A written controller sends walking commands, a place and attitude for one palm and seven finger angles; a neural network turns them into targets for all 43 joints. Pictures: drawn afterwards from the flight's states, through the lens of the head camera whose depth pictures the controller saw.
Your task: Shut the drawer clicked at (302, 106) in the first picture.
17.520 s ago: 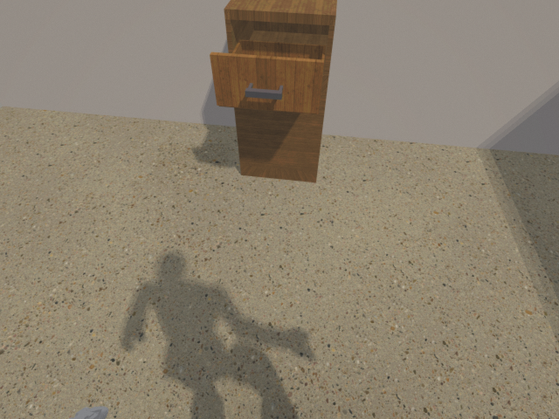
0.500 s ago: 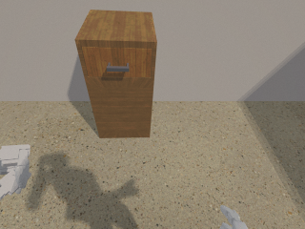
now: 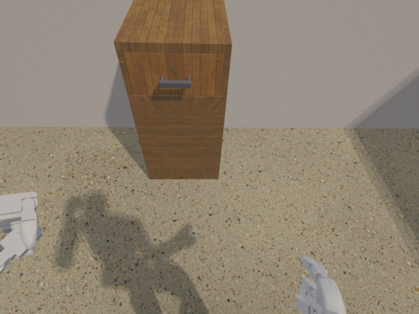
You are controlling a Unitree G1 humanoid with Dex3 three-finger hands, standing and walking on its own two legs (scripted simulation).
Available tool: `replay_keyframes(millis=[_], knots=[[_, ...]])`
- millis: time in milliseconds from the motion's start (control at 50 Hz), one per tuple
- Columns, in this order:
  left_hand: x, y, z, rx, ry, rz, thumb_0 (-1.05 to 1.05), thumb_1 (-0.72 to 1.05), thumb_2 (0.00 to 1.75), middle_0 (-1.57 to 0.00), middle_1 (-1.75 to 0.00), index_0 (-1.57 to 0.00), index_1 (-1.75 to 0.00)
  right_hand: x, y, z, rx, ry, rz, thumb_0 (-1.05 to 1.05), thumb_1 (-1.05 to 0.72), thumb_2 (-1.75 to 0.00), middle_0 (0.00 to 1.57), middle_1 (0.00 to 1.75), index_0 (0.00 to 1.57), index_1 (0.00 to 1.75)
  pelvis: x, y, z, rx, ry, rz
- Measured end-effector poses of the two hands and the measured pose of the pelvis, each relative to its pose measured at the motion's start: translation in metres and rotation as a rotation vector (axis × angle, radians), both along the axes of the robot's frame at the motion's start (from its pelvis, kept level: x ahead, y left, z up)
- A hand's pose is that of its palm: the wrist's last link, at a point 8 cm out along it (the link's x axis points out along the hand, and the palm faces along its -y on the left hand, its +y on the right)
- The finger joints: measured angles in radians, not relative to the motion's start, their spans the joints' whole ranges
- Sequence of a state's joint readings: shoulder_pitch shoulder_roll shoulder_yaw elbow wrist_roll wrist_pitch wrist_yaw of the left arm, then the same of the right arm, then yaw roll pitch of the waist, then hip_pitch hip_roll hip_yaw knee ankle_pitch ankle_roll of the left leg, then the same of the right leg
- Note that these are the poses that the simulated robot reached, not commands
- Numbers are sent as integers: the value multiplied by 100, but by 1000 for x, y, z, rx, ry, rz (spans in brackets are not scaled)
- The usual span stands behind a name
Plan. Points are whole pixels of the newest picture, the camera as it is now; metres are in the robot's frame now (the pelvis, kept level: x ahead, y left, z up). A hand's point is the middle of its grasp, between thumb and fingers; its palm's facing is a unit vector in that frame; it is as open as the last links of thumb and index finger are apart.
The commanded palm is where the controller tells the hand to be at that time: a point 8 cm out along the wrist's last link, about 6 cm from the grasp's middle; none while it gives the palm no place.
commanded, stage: stop stepping back and stand still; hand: left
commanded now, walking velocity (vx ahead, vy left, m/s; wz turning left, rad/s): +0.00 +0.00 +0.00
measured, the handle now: (175, 80) +0.90 +0.17 -0.08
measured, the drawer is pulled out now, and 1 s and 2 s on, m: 0.00 0.00 0.00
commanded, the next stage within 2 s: let the arm hang, fingers relaxed in 0.22 s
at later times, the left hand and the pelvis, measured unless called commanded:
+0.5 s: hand (86, 305) +0.15 +0.25 -0.09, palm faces +0.05 -0.92 -0.38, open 3.1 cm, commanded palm none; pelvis -0.01 +0.01 -0.01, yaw +2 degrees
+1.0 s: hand out of the picture -0.07 +0.19 -0.16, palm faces +0.06 -0.97 -0.22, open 6.3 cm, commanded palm none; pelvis -0.01 +0.01 +0.00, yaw +2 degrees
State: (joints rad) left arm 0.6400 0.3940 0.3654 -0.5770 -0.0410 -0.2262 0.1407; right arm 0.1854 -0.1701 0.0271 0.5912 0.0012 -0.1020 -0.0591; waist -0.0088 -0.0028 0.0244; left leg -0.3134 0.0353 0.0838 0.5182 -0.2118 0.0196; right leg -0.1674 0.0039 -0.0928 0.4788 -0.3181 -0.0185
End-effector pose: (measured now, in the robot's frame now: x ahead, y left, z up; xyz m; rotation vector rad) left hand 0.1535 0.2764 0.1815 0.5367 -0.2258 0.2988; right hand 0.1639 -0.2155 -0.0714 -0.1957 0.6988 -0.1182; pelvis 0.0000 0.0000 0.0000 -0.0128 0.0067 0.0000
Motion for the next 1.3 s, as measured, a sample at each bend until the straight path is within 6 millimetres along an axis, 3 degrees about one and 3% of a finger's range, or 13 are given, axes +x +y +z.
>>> replay_keyframes(millis=[140, 320, 340, 400, 460, 540, 620, 760, 880, 960, 1060, 1220, 1300], knots=[[-3, 5, -7, -26, 50, 26, 1, 89, 90, -141, -160, -141, -160, 0, 6, -4, -7, 37, 11, 1, -90, -90, 20, 30, 21, 30, 1, 4, 2, 0, 5, 6], [-2, 8, -5, -33, 41, 38, 1, 89, 90, -141, -160, -141, -160, -6, -5, -2, -41, 53, -14, 1, -90, -90, 20, 30, 21, 30, 0, 7, 3, -2, 6, 8], [1, 9, -13, -21, 64, 23, 1, 89, 90, -141, -160, -141, -160, -6, -7, -5, -35, 48, 2, 1, -90, -90, 20, 30, 21, 30, -1, 8, 2, -5, 13, 14], [16, 21, -87, -85, 351, 44, 0, 90, 90, -139, -159, -140, -159, -9, -18, -25, -24, 111, 47, 1, -90, -90, 20, 30, 21, 30, -6, 13, -4, -6, 23, 27], [4, 24, -182, -217, 726, 125, 0, 90, 90, -135, -155, -135, -154, -21, -27, -40, -31, 187, 33, 1, -90, -90, 20, 30, 21, 30, -9, 15, -7, -1, 14, 31], [-49, -3, -276, -375, 1122, 171, 1, 91, 90, -124, -144, -124, -144, -55, -34, -46, -52, 303, -9, 1, -90, -90, 20, 30, 21, 30, -10, 12, -8, 10, -10, 33], [-116, -33, -320, -474, 1387, 220, 1, 91, 90, -110, -132, -110, -129, -101, -33, -50, -64, 471, -42, 1, -91, -90, 20, 30, 20, 30, -11, 8, -3, 7, -17, 37], [-205, -22, -321, -536, 1598, 395, 1, 91, 90, -84, -104, -84, -103, -169, -15, -62, -22, 731, -72, 1, -91, -90, 20, 30, 20, 30, -10, 6, 3, -2, -13, 48], [-239, -28, -311, -540, 1694, 448, 1, 91, 90, -61, -77, -60, -76, -193, 5, -71, 44, 796, -94, 1, -91, -90, 20, 30, 20, 30, -8, 9, 5, 3, -24, 40], [-237, -37, -312, -552, 1692, 441, 1, 91, 90, -45, -59, -45, -59, -195, 17, -76, 79, 793, -99, 1, -91, -90, 20, 30, 20, 30, -8, 10, 5, 8, -30, 35], [-218, -53, -317, -575, 1645, 394, 0, 91, 90, -31, -43, -31, -42, -191, 27, -79, 108, 769, -102, 0, -91, -90, 20, 30, 20, 30, -6, 9, 5, 13, -35, 30], [-182, -75, -326, -611, 1568, 311, 0, 91, 90, -22, -33, -22, -32, -192, 25, -77, 109, 754, -124, 1, -91, -90, 20, 30, 20, 30, -4, 6, 4, 15, -37, 27], [-179, -77, -327, -607, 1572, 308, 1, 92, 90, -21, -31, -21, -31, -193, 22, -76, 106, 753, -139, 1, -91, -90, 20, 30, 20, 30, -1, 4, 4, 16, -36, 23]])
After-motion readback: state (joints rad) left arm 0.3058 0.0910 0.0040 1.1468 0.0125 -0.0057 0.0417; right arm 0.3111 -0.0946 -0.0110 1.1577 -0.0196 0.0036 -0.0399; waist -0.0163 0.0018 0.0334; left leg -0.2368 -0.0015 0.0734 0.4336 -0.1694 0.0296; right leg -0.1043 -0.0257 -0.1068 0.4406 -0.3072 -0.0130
